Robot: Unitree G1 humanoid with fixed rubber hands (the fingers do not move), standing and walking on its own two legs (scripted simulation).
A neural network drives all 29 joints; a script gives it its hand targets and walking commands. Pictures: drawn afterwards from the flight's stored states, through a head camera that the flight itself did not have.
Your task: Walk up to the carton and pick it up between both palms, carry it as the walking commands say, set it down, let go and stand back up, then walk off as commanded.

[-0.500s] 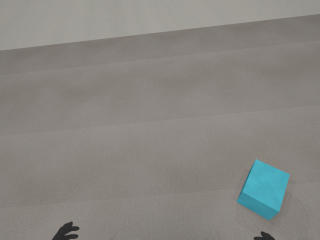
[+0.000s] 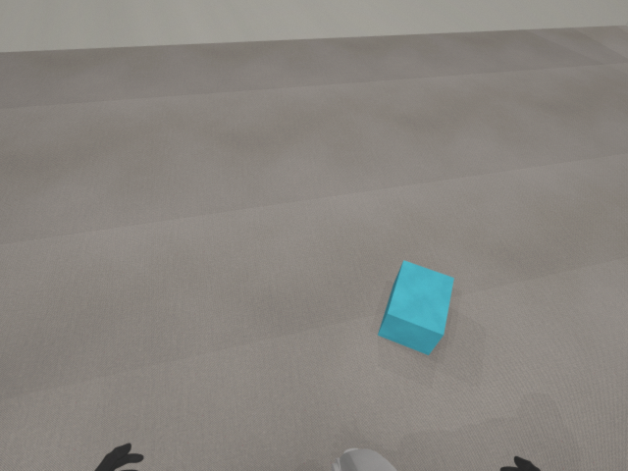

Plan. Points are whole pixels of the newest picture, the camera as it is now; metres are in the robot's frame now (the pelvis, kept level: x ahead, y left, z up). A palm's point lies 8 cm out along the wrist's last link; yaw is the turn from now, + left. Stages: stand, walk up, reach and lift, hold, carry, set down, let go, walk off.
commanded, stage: walk off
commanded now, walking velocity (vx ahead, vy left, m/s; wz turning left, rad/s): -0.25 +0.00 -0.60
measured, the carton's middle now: (415, 306) +0.76 -0.39 -0.70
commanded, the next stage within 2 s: none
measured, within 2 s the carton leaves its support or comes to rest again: neither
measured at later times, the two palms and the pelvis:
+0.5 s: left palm out of the picture +0.07 +0.19 -0.05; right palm out of the picture -0.09 -0.32 -0.11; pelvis -0.13 -0.04 +0.00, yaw -17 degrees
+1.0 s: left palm out of the picture +0.01 +0.20 -0.11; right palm out of the picture -0.28 -0.26 -0.08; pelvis -0.23 +0.03 +0.00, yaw -34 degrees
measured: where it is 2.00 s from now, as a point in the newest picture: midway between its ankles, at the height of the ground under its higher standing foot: outside the picture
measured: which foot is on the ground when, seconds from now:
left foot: down 0.00-0.26, up 0.28-0.78, down 0.80-1.00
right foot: up 0.00-0.24, down 0.26-0.78, up 0.80-1.00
